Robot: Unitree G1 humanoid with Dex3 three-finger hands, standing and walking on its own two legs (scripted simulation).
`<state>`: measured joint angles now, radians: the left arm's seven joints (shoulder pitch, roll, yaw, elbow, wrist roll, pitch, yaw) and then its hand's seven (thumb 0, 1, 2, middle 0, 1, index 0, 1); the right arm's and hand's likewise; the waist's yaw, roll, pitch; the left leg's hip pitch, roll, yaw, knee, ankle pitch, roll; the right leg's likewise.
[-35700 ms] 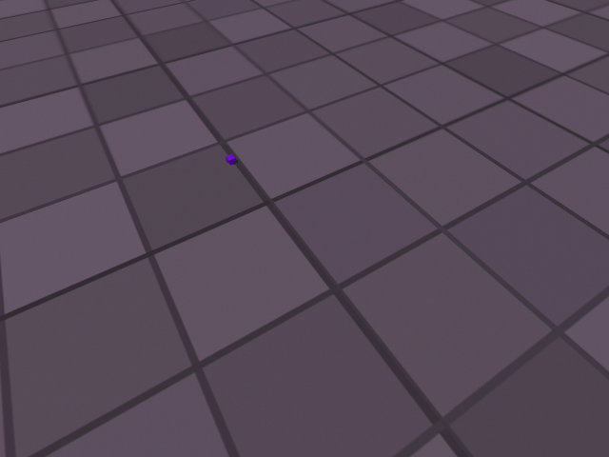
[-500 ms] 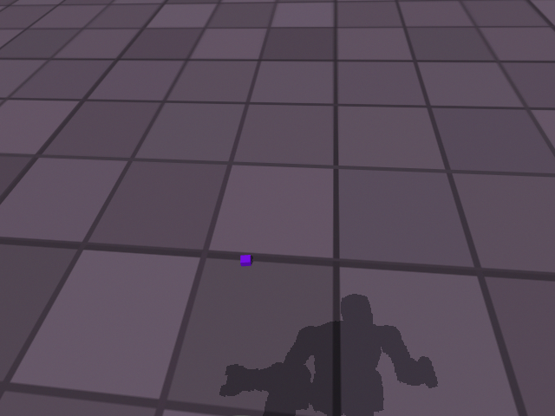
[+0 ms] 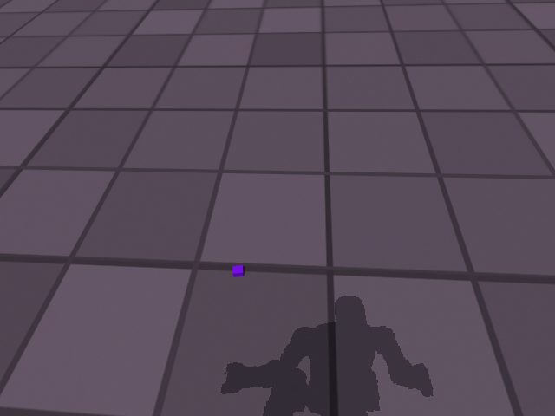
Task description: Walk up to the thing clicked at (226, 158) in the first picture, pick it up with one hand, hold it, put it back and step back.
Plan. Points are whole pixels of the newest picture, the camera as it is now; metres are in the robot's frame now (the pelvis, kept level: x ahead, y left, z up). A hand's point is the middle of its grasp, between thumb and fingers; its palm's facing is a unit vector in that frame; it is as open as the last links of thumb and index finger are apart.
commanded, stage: walk up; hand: left
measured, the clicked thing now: (238, 271) +0.75 +0.23 -0.75
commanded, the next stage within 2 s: stand in 0.44 s
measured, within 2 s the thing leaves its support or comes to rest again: neither
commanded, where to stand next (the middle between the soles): +0.37 -0.02 m, yaw +1 degrees
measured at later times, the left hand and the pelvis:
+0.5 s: hand out of the picture +0.11 +0.26 -0.14, palm faces +0.02 -0.94 -0.33, open 7.4 cm; pelvis +0.01 +0.00 +0.01, yaw +0 degrees
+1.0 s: hand out of the picture +0.05 +0.25 -0.14, palm faces -0.03 -0.94 -0.34, open 7.4 cm; pelvis -0.01 +0.00 +0.02, yaw +0 degrees
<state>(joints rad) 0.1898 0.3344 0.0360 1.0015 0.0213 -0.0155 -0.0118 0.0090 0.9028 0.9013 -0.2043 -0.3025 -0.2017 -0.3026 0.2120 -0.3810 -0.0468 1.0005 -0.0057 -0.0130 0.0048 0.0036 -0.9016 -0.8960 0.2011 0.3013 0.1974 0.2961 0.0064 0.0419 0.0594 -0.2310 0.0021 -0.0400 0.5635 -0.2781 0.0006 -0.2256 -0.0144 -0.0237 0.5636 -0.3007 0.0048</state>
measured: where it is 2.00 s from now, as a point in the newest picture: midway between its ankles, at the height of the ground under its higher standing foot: outside the picture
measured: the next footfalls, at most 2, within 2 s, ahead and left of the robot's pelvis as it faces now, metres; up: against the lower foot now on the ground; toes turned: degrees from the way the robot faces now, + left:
left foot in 1.72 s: +0.16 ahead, +0.16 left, +0.00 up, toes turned +4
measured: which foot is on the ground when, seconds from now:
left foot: down 0.00-1.00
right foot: down 0.00-1.00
